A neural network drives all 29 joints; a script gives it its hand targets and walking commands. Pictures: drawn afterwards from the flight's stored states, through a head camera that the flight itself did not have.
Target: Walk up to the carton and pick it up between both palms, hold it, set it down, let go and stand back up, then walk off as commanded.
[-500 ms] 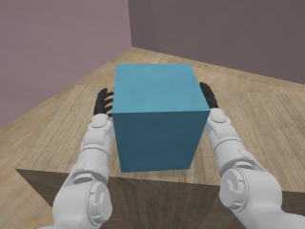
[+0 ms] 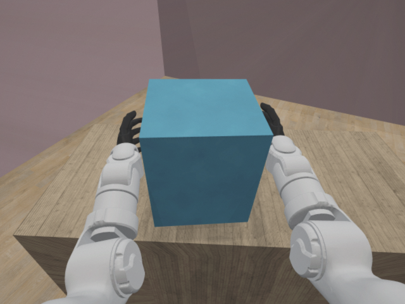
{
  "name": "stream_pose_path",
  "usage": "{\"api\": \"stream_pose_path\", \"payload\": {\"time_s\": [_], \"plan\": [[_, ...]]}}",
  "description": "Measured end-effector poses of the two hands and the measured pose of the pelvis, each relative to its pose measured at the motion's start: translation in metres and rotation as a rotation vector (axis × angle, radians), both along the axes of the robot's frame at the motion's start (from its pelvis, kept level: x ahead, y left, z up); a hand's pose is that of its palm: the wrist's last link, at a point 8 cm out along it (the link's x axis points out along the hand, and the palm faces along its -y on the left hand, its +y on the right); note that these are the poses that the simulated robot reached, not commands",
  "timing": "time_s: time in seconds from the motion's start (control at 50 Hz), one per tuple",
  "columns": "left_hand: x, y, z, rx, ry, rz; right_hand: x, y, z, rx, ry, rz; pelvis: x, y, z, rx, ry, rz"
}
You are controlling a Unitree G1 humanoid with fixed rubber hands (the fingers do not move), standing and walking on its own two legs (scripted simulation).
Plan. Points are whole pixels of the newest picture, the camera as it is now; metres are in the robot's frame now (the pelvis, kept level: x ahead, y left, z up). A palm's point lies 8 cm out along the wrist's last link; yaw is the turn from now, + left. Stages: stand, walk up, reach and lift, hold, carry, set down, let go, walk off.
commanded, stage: reach and lift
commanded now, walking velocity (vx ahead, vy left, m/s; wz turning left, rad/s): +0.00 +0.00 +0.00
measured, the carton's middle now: (200, 153) +0.41 +0.03 +0.14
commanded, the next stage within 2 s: hold in 1.30 s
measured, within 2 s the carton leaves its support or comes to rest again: neither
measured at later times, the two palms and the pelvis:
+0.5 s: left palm (125, 136) +0.39 +0.18 +0.20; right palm (277, 129) +0.40 -0.12 +0.21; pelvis +0.00 +0.00 +0.00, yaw +0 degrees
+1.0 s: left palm (124, 130) +0.39 +0.18 +0.21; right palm (279, 122) +0.41 -0.12 +0.23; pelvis +0.00 +0.00 +0.00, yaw +0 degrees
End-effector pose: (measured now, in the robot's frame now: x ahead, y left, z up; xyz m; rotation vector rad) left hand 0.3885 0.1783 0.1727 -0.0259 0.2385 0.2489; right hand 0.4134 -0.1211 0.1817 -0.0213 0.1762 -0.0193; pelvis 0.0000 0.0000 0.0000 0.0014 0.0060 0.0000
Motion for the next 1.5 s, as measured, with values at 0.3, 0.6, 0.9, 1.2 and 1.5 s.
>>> {"api": "stream_pose_path", "payload": {"time_s": [0.3, 0.6, 0.9, 1.2, 1.5], "plan": [[0.000, -0.002, 0.022, 0.001, -0.008, -0.031, -0.007, -0.002, 0.025, 0.012, -0.008, -0.033, -0.002, 0.000, 0.000, -0.001, -0.024, 0.000], [0.000, 0.000, 0.032, 0.002, 0.003, -0.039, -0.008, 0.000, 0.033, 0.022, 0.003, -0.041, -0.002, 0.001, 0.000, -0.001, -0.030, 0.000], [0.002, -0.001, 0.040, 0.002, -0.004, -0.039, -0.006, -0.001, 0.042, 0.031, -0.003, -0.043, -0.001, 0.001, 0.000, -0.001, -0.029, 0.000], [0.000, -0.002, 0.052, -0.004, -0.024, -0.036, -0.007, -0.002, 0.054, 0.039, -0.021, -0.042, -0.001, 0.001, 0.000, -0.001, -0.031, 0.000], [-0.009, -0.007, 0.067, -0.014, -0.040, -0.044, -0.018, -0.007, 0.072, 0.052, -0.036, -0.053, -0.004, 0.001, 0.000, -0.001, -0.051, 0.000]]}}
